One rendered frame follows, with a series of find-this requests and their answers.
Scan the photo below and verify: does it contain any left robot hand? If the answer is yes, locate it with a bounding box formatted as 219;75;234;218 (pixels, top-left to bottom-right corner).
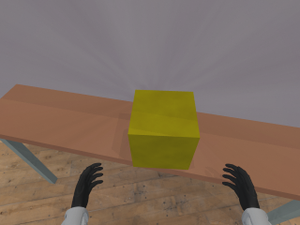
71;162;103;208

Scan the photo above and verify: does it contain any right robot hand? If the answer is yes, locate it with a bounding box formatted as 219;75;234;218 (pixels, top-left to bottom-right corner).
222;163;260;211

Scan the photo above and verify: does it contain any table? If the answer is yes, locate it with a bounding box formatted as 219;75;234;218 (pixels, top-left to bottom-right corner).
0;84;300;225

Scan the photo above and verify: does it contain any robot left forearm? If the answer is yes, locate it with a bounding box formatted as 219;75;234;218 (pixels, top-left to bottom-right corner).
61;206;89;225

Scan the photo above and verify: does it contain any carton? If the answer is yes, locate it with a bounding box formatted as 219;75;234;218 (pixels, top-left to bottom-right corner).
127;89;201;170

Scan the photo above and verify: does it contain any robot right forearm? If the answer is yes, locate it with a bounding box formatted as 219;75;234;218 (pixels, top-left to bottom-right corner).
241;207;272;225

